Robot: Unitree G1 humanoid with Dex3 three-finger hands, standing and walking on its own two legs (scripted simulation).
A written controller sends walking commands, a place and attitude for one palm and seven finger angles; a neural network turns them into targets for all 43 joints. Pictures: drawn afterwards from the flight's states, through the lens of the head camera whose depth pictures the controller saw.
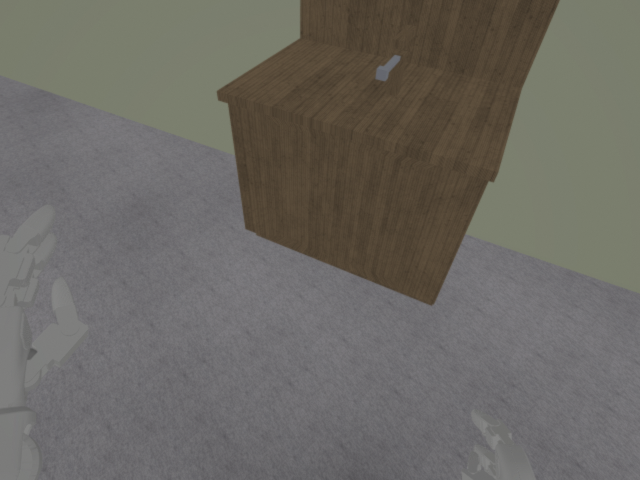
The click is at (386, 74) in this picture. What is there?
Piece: tap's lever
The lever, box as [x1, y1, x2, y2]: [375, 66, 389, 80]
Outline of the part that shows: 379,66 377,68 375,78 385,80 387,78 389,68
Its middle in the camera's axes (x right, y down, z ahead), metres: +0.16 -0.44 +1.03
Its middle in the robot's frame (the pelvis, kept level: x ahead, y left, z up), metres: +1.08 -0.09 +0.05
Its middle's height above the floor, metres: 0.82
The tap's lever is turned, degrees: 0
